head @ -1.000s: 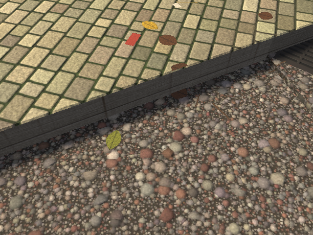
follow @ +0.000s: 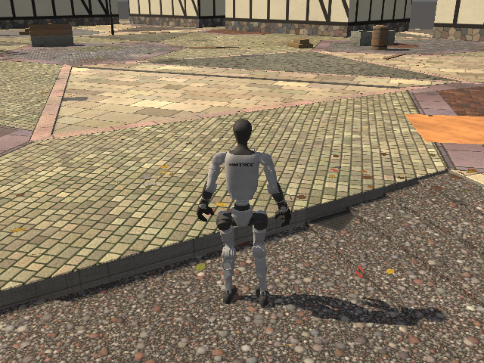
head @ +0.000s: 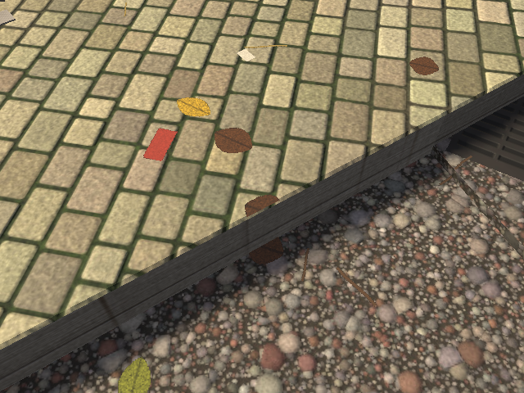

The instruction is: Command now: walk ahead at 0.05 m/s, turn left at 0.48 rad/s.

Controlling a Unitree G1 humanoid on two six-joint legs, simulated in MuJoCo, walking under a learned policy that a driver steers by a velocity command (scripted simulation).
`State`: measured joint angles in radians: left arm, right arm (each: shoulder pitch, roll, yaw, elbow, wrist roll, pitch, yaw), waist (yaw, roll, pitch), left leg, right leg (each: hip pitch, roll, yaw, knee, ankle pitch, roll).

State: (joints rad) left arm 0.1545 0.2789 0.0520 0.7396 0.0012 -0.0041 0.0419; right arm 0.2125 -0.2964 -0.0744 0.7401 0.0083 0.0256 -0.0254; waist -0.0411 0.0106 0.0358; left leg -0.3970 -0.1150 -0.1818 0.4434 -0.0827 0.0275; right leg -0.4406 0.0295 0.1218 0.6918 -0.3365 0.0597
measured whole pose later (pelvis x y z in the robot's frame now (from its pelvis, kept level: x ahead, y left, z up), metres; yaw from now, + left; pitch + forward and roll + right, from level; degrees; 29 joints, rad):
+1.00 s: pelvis +0.01 +0.01 +0.00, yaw +19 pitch -1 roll +0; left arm 0.22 0.26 0.04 0.81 0.02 -0.01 0.01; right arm 0.16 -0.24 -0.03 0.80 -0.02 0.02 -0.01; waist 0.00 0.01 0.03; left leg -0.23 -0.03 -0.02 0.51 -0.25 0.01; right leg -0.21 -0.03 0.01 0.52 -0.29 0.03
